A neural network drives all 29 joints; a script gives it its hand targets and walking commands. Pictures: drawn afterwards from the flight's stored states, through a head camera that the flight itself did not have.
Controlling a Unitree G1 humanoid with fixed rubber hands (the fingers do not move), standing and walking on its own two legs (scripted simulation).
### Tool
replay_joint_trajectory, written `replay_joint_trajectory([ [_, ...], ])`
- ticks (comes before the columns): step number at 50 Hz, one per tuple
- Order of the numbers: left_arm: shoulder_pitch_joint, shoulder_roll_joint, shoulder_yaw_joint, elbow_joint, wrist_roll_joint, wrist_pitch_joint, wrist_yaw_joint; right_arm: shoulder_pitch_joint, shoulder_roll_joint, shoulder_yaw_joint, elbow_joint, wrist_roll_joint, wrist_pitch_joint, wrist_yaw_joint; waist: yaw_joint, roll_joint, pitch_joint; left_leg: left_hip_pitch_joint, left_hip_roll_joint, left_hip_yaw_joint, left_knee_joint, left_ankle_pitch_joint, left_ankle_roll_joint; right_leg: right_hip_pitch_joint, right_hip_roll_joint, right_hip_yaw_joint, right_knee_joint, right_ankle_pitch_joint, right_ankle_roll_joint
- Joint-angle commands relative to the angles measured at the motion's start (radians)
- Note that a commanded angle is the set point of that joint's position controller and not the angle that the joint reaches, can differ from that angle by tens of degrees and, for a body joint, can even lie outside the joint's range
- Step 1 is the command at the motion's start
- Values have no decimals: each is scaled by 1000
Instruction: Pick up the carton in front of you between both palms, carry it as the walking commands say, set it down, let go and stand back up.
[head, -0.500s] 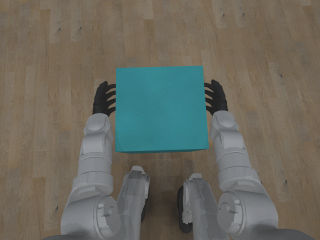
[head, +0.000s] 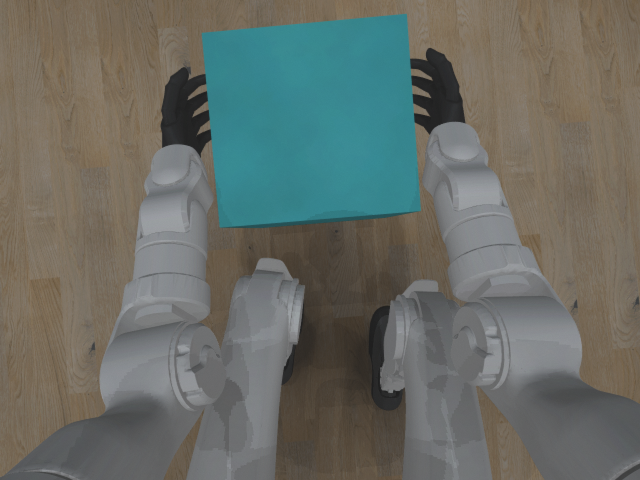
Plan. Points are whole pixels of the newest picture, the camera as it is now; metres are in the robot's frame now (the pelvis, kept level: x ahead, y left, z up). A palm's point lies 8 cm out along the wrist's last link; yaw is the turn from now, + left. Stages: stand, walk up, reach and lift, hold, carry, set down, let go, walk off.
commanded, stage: set down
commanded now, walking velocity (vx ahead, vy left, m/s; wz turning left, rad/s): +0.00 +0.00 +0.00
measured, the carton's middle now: (315, 147) +0.48 +0.08 -0.19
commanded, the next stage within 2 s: none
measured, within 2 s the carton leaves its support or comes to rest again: rests again in 0.90 s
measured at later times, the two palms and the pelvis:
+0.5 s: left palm (198, 149) +0.46 +0.25 -0.23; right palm (401, 130) +0.53 -0.04 -0.24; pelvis +0.00 -0.01 -0.09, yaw +1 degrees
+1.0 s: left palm (205, 156) +0.46 +0.25 -0.25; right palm (403, 138) +0.52 -0.05 -0.26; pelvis -0.01 +0.00 -0.10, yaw +1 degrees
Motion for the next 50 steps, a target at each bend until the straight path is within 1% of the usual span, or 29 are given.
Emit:
replay_joint_trajectory([
  [1,-617,-743,-440,-14,-63,-9,-164,-580,833,372,-45,59,-32,134,66,-13,-1003,619,-120,37,-118,215,-32,399,133,-5,-141,113,5],
  [6,-680,-718,-409,18,-65,-9,-187,-641,822,359,0,67,-26,145,85,-34,-985,549,-110,46,-52,224,-29,353,131,-2,-80,118,5],
  [13,-759,-679,-418,28,-107,-15,-222,-718,796,387,24,110,-30,155,109,-55,-981,486,-96,59,44,268,-30,340,121,-4,12,168,4],
  [16,-796,-673,-450,6,-142,-19,-230,-760,798,429,-3,147,-37,156,120,-62,-1031,492,-90,68,84,308,-32,370,117,-7,55,212,5],
  [19,-830,-690,-505,-54,-196,-23,-233,-802,828,491,-75,193,-44,152,132,-61,-1151,549,-89,78,116,376,-35,438,116,-14,93,277,7],
  [20,-817,-723,-518,-58,-217,-21,-234,-812,834,505,-103,200,-47,149,124,-56,-1179,570,-91,78,123,398,-37,450,117,-20,100,290,6],
  [22,-795,-749,-531,-41,-237,-11,-242,-804,837,510,-109,197,-46,150,101,-54,-1167,564,-92,71,141,419,-40,442,114,-22,113,307,1],
  [24,-780,-757,-529,-11,-235,1,-254,-782,831,498,-88,181,-42,156,80,-51,-1091,513,-93,67,151,394,-43,402,110,-20,117,286,-4],
  [26,-780,-762,-523,11,-227,6,-264,-766,830,481,-62,170,-39,166,69,-46,-1014,467,-94,64,156,363,-42,356,107,-19,120,257,-9],
  [29,-787,-762,-514,32,-217,3,-269,-763,825,461,-29,170,-41,180,69,-34,-944,441,-95,62,162,339,-38,293,107,-20,130,224,-14],
  [32,-793,-752,-503,53,-211,-6,-263,-775,811,448,-5,178,-50,188,75,-30,-903,435,-94,58,165,324,-32,247,106,-21,138,198,-17],
  [36,-810,-734,-482,78,-208,-21,-255,-795,775,429,27,183,-62,195,79,-39,-850,415,-92,51,168,297,-26,207,104,-22,145,164,-20],
  [45,-831,-679,-431,151,-218,-52,-249,-821,698,402,84,178,-87,195,73,-78,-763,363,-88,42,188,269,-14,180,93,-17,157,146,-22],
  [50,-840,-619,-391,203,-193,-58,-256,-786,654,356,143,139,-82,198,59,-64,-659,290,-84,43,187,212,-10,147,87,-1,148,116,-28],
])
